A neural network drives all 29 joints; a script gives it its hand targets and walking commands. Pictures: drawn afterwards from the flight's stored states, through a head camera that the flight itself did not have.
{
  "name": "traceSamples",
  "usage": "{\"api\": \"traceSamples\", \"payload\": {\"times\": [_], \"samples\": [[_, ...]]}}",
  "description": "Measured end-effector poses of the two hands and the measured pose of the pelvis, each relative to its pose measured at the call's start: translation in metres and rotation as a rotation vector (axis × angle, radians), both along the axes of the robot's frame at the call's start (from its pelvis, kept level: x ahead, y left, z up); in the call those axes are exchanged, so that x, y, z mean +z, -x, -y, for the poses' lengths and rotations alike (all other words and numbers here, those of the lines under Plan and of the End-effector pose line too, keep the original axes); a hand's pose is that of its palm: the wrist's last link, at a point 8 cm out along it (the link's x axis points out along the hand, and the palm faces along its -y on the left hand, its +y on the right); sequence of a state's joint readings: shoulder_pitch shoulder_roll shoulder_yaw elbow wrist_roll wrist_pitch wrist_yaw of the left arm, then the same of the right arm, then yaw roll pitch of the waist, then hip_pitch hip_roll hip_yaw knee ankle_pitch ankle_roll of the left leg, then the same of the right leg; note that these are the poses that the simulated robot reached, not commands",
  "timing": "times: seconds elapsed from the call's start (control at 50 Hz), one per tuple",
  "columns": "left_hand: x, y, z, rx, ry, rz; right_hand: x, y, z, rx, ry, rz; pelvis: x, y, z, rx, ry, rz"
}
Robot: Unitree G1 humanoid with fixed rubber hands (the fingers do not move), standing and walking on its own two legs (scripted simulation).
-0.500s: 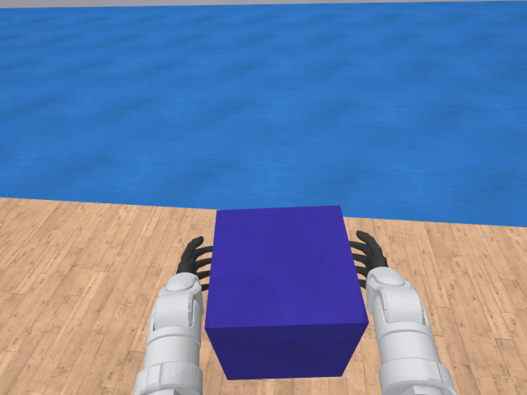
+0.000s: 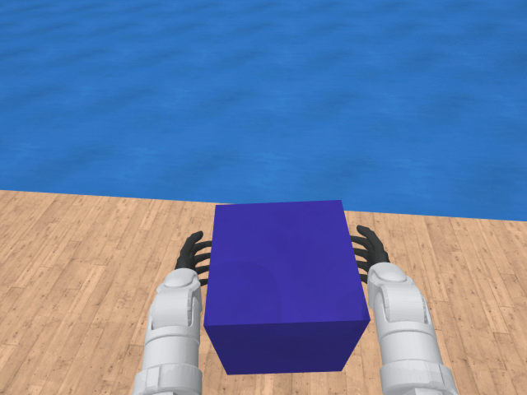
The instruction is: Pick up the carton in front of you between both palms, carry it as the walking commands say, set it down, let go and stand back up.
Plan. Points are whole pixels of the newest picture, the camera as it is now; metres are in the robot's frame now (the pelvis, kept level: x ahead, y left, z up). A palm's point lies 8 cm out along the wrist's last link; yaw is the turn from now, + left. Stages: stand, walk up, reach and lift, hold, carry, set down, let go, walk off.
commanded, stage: reach and lift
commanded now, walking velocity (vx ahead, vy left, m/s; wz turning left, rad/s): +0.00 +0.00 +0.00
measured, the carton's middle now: (281, 291) +0.30 +0.00 -0.04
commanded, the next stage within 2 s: hold in 0.40 s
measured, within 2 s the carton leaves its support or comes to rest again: neither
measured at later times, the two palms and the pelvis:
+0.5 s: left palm (185, 275) +0.29 +0.15 +0.04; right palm (380, 269) +0.29 -0.15 +0.04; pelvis +0.01 +0.00 +0.00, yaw +0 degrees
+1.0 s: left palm (183, 276) +0.28 +0.15 +0.05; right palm (383, 271) +0.28 -0.15 +0.05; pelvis -0.01 +0.00 +0.00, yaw +0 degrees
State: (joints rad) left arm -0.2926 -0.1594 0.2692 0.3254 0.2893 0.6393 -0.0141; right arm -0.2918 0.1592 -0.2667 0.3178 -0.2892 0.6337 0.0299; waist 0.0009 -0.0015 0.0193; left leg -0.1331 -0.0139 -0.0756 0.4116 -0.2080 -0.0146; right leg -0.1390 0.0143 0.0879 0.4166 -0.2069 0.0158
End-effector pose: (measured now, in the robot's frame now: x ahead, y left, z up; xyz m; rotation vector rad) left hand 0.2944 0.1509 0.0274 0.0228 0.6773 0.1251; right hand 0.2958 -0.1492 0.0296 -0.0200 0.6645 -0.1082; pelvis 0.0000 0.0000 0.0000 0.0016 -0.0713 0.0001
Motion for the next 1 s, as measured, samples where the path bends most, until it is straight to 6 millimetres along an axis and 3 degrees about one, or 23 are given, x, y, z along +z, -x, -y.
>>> {"api": "traceSamples", "payload": {"times": [0.32,0.6,1.0], "samples": [[0.006,0.001,0.0,-0.007,-0.014,-0.003,0.006,0.001,0.0,0.012,0.014,-0.003,0.003,-0.009,0.001,0.0,-0.001,0.016],[0.024,0.01,0.001,-0.005,-0.011,0.033,0.024,0.01,0.001,0.002,0.008,0.033,0.004,-0.004,0.001,0.003,0.001,0.046],[0.023,0.012,0.001,0.007,0.009,0.018,0.022,0.013,0.001,-0.015,-0.014,0.017,0.001,0.008,0.0,0.002,0.0,0.064]]}}
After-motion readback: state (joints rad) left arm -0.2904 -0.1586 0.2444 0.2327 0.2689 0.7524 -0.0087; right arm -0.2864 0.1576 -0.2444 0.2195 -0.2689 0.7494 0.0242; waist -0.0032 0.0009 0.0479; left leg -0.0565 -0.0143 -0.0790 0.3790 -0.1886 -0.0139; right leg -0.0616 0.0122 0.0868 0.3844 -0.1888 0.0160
